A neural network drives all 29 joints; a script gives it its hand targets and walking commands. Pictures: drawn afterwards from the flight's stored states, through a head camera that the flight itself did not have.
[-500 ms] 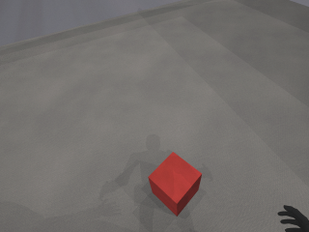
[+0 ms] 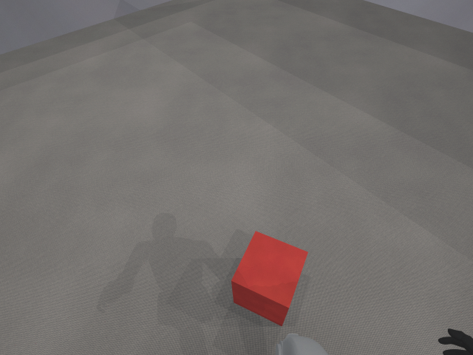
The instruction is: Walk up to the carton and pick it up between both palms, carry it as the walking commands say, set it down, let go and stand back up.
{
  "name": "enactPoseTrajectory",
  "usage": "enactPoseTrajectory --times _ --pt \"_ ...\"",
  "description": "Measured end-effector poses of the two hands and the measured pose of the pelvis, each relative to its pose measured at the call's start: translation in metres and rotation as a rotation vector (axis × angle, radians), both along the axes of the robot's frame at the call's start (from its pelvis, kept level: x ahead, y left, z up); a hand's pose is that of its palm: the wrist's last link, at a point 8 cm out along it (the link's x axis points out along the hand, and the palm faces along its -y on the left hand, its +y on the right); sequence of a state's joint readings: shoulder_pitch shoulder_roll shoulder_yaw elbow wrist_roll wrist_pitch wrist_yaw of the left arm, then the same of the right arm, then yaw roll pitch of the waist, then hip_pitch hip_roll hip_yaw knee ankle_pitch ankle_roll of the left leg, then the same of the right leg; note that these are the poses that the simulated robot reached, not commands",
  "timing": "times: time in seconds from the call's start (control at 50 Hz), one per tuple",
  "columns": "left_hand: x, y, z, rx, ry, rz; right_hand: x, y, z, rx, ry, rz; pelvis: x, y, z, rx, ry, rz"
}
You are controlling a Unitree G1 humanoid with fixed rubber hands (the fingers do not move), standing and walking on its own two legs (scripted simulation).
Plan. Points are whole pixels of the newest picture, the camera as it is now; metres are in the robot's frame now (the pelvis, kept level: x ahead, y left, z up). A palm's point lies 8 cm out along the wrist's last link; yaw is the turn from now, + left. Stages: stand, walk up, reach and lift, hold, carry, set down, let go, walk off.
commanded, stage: walk up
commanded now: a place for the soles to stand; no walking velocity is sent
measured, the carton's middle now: (268, 278) +0.48 -0.10 -0.64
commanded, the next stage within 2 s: none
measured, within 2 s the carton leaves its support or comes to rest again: neither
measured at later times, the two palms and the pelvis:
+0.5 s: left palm out of the picture +0.24 +0.49 -0.10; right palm out of the picture +0.06 -0.20 -0.08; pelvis +0.05 +0.17 -0.03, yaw -15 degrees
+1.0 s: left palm (35, 305) +0.26 +0.42 -0.11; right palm out of the picture -0.04 -0.20 -0.08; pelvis +0.05 +0.14 -0.02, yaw -29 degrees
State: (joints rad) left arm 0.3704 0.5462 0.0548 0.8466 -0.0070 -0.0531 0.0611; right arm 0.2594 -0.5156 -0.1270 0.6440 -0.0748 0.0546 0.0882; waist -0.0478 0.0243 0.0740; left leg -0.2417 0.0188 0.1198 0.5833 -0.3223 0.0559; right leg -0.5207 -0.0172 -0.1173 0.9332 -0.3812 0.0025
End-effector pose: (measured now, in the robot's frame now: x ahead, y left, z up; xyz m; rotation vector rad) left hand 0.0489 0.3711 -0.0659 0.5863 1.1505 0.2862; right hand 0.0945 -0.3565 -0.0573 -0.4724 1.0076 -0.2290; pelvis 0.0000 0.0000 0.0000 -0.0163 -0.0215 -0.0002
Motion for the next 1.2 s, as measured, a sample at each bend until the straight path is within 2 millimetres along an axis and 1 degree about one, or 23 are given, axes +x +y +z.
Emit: enactPoseTrajectory --times 0.06,0.12,0.18,0.24,0.3,0.34,0.36,0.4,0.44,0.48,0.52,0.58,0.64,0.68,0.74,0.78,0.84,0.88,0.94,1.02,1.1,1.14,1.2 --pt "0.035 0.011 0.004 -0.004 -0.012 -0.06 -0.021 0.008 -0.007 0.002 0.033 -0.065 0.013 0.02 -0.002 0.002 0.007 -0.038" --pt "0.066 0.027 0.004 0.025 -0.035 -0.123 -0.024 0.028 -0.028 0.036 0.037 -0.114 0.026 0.036 -0.013 -0.003 0.016 -0.086" --pt "0.088 0.047 0.006 0.047 -0.073 -0.151 -0.015 0.066 -0.04 0.079 0.049 -0.109 0.031 0.053 -0.016 -0.016 0.003 -0.114" --pt "0.103 0.066 0.008 0.05 -0.109 -0.165 0.004 0.099 -0.041 0.101 0.032 -0.07 0.035 0.075 -0.014 -0.013 -0.012 -0.129" --pt "0.115 0.083 0.003 0.014 -0.107 -0.201 0.024 0.121 -0.035 0.092 -0.03 -0.073 0.041 0.104 -0.015 0.007 -0.026 -0.165" --pt "0.128 0.095 -0.007 -0.017 -0.097 -0.236 0.029 0.131 -0.033 0.065 -0.085 -0.101 0.047 0.125 -0.022 0.023 -0.033 -0.198" --pt "0.137 0.102 -0.014 -0.024 -0.097 -0.257 0.028 0.134 -0.035 0.038 -0.111 -0.115 0.051 0.137 -0.03 0.017 -0.031 -0.209" --pt "0.157 0.113 -0.026 -0.032 -0.106 -0.276 0.016 0.143 -0.039 -0.001 -0.117 -0.158 0.053 0.152 -0.039 0.021 -0.047 -0.217" --pt "0.174 0.117 -0.032 -0.053 -0.118 -0.295 -0.003 0.152 -0.036 -0.025 -0.092 -0.199 0.052 0.159 -0.039 0.031 -0.056 -0.241" --pt "0.185 0.117 -0.035 -0.084 -0.111 -0.322 -0.023 0.155 -0.028 -0.058 -0.067 -0.237 0.052 0.164 -0.036 0.022 -0.047 -0.259" --pt "0.19 0.116 -0.037 -0.115 -0.091 -0.34 -0.041 0.151 -0.017 -0.102 -0.04 -0.267 0.05 0.168 -0.033 0.008 -0.034 -0.275" --pt "0.19 0.113 -0.039 -0.144 -0.036 -0.364 -0.07 0.139 -0.001 -0.171 0.001 -0.308 0.046 0.171 -0.028 0.006 -0.012 -0.313" --pt "0.189 0.106 -0.036 -0.156 0.013 -0.391 -0.102 0.124 0.008 -0.222 0.046 -0.351 0.042 0.17 -0.025 0.007 0.008 -0.346" --pt "0.189 0.1 -0.034 -0.154 0.03 -0.407 -0.121 0.115 0.01 -0.24 0.068 -0.381 0.038 0.166 -0.024 0.008 0.022 -0.372" --pt "0.184 0.095 -0.033 -0.132 0.04 -0.417 -0.142 0.108 0.003 -0.236 0.09 -0.429 0.035 0.155 -0.027 0.011 0.033 -0.408" --pt "0.178 0.092 -0.031 -0.128 0.048 -0.407 -0.144 0.116 -0.002 -0.202 0.103 -0.453 0.036 0.15 -0.023 0.017 0.035 -0.414" --pt "0.176 0.084 -0.028 -0.135 0.055 -0.411 -0.135 0.132 -0.007 -0.135 0.095 -0.447 0.038 0.146 -0.014 0.028 0.029 -0.443" --pt "0.179 0.077 -0.03 -0.152 0.059 -0.422 -0.129 0.14 -0.009 -0.107 0.073 -0.444 0.041 0.147 -0.012 0.027 0.023 -0.466" --pt "0.194 0.066 -0.042 -0.172 0.047 -0.447 -0.128 0.148 -0.018 -0.099 0.039 -0.458 0.048 0.148 -0.02 0.016 0.002 -0.481" --pt "0.217 0.036 -0.044 -0.194 0.014 -0.487 -0.142 0.159 -0.02 -0.058 0.021 -0.506 0.05 0.141 -0.016 0.024 -0.03 -0.508" --pt "0.228 0.012 -0.034 -0.206 0.004 -0.527 -0.149 0.153 -0.012 -0.034 0.014 -0.528 0.051 0.129 -0.006 0.001 -0.021 -0.528" --pt "0.23 0.008 -0.03 -0.193 0.005 -0.527 -0.149 0.143 -0.011 -0.027 0.011 -0.528 0.051 0.121 -0.004 -0.005 -0.011 -0.536" --pt "0.229 0.007 -0.028 -0.142 0.006 -0.517 -0.144 0.122 -0.017 -0.016 0.001 -0.528 0.048 0.106 -0.009 0.015 -0.002 -0.55"
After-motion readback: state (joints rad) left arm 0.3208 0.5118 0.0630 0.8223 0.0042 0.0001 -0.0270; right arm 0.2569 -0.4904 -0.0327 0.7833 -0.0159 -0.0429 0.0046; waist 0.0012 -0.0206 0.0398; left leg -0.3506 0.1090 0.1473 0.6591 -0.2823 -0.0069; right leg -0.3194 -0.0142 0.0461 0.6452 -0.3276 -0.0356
